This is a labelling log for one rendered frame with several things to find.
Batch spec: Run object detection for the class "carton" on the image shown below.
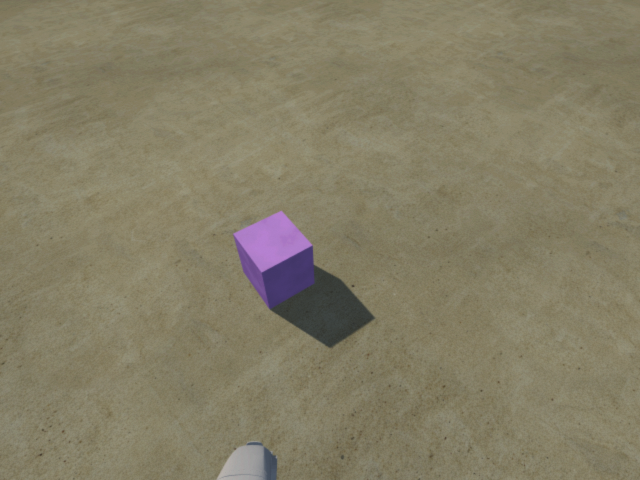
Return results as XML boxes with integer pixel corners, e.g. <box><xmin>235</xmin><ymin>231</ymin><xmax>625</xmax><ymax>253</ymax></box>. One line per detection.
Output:
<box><xmin>233</xmin><ymin>211</ymin><xmax>315</xmax><ymax>309</ymax></box>

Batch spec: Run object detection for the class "robot left thigh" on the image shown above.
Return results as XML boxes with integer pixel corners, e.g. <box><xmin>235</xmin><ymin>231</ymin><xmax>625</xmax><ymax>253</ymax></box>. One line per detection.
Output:
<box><xmin>216</xmin><ymin>445</ymin><xmax>277</xmax><ymax>480</ymax></box>

